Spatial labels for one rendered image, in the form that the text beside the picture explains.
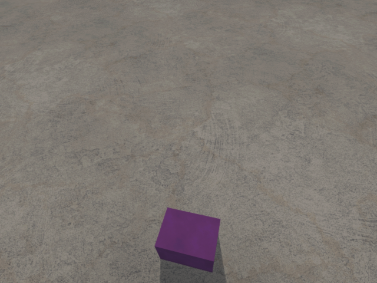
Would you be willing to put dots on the carton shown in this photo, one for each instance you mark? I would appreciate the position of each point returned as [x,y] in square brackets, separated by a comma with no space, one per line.
[188,238]

